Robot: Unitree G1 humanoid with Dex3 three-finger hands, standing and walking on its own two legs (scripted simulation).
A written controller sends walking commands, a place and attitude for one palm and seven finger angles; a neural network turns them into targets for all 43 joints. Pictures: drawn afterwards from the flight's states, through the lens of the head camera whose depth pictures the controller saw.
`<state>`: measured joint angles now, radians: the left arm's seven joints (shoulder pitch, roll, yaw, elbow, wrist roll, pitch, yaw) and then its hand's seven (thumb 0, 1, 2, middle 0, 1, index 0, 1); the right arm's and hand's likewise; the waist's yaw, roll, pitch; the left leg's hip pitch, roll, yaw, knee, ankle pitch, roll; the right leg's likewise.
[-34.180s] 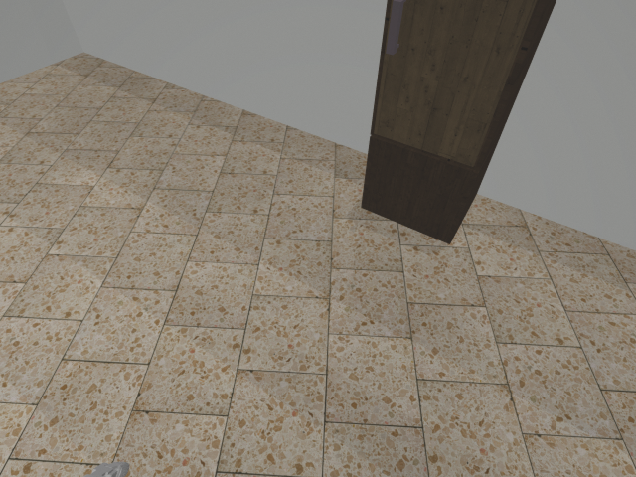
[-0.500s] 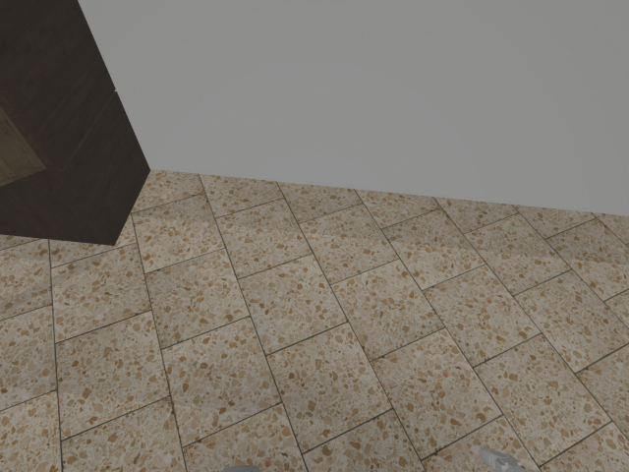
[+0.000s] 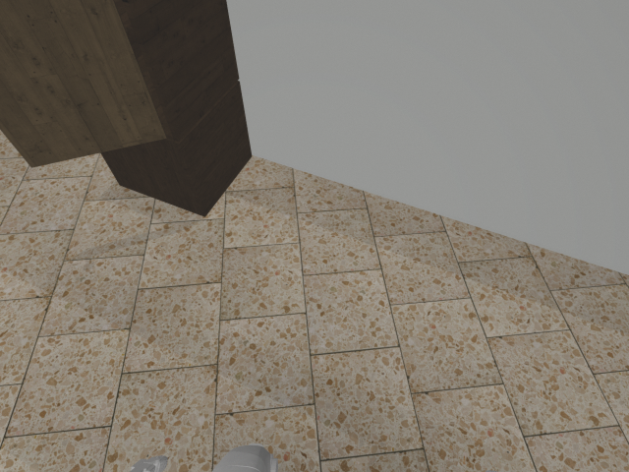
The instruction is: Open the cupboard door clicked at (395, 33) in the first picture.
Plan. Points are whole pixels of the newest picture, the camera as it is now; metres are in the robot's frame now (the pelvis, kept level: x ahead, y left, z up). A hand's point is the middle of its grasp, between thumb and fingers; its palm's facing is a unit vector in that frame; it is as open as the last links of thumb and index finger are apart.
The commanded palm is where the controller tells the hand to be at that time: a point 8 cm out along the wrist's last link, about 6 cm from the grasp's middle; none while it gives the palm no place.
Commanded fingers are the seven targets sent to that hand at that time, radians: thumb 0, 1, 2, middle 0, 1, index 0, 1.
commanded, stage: turn to face it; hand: left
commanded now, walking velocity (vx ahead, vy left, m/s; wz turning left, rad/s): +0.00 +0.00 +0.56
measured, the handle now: out of the picture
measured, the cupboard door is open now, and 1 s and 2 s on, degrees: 44 44 44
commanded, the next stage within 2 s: take the last steps up to it in 0.52 s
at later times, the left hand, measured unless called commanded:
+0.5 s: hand out of the picture +0.05 +0.19 -0.16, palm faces +0.25 -0.93 -0.28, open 7.4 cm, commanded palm none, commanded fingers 0.00 0.90 0.90 -0.20 -0.30 -0.20 -0.30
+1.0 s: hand out of the picture +0.06 +0.22 -0.16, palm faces +0.39 -0.90 -0.20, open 7.4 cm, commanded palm none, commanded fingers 0.00 0.90 0.90 -0.20 -0.30 -0.20 -0.30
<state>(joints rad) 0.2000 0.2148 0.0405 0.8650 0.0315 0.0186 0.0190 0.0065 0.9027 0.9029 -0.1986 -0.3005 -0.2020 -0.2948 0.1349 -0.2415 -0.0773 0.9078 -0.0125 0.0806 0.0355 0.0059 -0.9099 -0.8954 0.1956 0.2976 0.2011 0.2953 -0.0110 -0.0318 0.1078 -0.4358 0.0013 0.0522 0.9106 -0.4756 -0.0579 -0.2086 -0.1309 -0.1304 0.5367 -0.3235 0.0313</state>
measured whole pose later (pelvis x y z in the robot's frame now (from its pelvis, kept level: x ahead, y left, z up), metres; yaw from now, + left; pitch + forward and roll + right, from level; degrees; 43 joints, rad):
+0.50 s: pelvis +0.02 -0.03 -0.01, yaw +14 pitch +0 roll +1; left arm 0.19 0.21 0.04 0.90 0.03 0.01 0.02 0.01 0.91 0.90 -0.20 -0.30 -0.20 -0.29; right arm 0.16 -0.23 -0.06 0.94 -0.02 0.07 0.01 0.00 -0.91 -0.90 0.20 0.30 0.20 0.30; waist 0.00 0.02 0.09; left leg -0.44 -0.03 -0.05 0.97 -0.48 -0.03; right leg -0.25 -0.06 -0.08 0.59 -0.33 0.00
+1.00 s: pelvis +0.07 +0.01 +0.00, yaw +22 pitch +0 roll +0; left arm 0.19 0.21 0.06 0.98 0.03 0.02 -0.03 0.01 0.91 0.90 -0.20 -0.30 -0.20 -0.29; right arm 0.30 -0.17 -0.02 1.02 -0.03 -0.01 0.00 0.00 -0.91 -0.90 0.20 0.30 0.20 0.30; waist 0.01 0.00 0.05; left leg -0.16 -0.02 0.00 0.44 -0.29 0.04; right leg -0.40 -0.08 -0.08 0.76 -0.39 0.03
